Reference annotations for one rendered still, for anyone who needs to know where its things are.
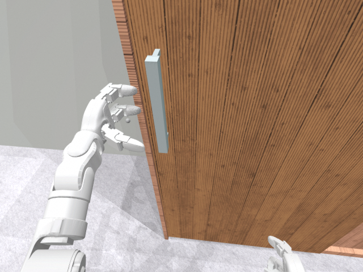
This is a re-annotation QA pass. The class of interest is handle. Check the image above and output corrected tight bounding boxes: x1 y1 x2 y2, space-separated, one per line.
145 49 169 153

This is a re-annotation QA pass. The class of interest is robot left upper arm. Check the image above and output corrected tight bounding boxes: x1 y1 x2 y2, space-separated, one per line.
23 249 86 272

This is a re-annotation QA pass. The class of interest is left robot forearm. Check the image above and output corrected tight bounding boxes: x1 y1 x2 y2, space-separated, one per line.
20 130 104 272

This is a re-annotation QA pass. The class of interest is wardrobe door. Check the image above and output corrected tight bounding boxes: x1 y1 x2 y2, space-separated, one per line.
331 223 363 249
124 0 363 254

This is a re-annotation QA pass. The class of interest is robot right hand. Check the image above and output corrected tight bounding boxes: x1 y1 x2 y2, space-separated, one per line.
264 236 306 272

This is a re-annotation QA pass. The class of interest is robot left hand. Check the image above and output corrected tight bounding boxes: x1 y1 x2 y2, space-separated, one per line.
81 83 145 152

